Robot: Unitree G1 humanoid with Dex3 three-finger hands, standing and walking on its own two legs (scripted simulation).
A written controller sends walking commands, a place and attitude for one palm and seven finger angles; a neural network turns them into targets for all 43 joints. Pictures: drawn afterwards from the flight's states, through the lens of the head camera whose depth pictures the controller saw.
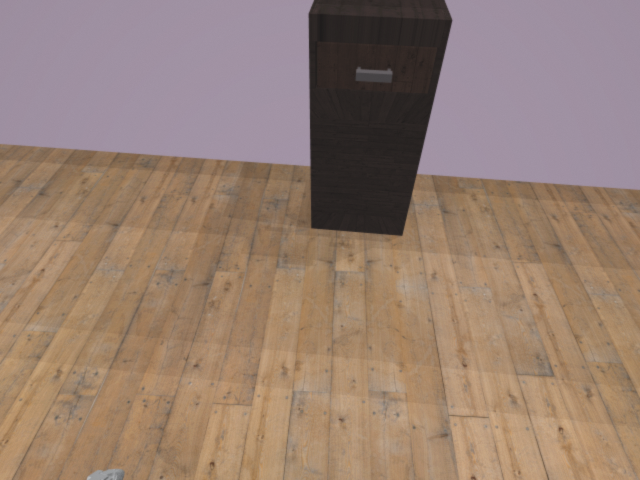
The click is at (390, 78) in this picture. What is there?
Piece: drawer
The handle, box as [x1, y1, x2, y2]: [355, 67, 392, 82]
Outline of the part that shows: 356,69 355,80 384,82 391,81 392,74 389,68 386,71 361,69 360,67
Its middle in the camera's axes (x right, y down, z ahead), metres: +0.16 -0.52 +1.21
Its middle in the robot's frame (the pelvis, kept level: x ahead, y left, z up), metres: +1.26 -0.10 -0.03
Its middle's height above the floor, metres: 0.74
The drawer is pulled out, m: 0.00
